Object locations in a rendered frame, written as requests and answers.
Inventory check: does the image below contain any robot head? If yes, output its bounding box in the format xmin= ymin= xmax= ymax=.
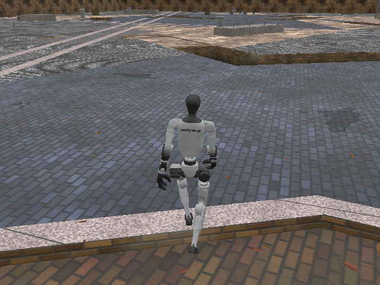
xmin=182 ymin=94 xmax=202 ymax=123

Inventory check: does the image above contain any left robot forearm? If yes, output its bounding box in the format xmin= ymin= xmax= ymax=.
xmin=159 ymin=144 xmax=170 ymax=174

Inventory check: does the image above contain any robot left upper arm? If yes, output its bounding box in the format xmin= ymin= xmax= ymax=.
xmin=164 ymin=119 xmax=180 ymax=153

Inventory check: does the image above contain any humanoid robot torso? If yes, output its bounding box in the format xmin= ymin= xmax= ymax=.
xmin=178 ymin=117 xmax=205 ymax=178

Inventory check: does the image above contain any robot right upper arm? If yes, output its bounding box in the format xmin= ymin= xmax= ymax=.
xmin=204 ymin=121 xmax=216 ymax=153

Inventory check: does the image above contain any robot right hand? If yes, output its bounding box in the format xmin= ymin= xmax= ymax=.
xmin=202 ymin=159 xmax=216 ymax=169

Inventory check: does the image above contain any right robot forearm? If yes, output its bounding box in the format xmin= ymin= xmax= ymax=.
xmin=209 ymin=145 xmax=217 ymax=163

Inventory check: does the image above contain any robot left hand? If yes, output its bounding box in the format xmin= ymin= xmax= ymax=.
xmin=157 ymin=173 xmax=171 ymax=190

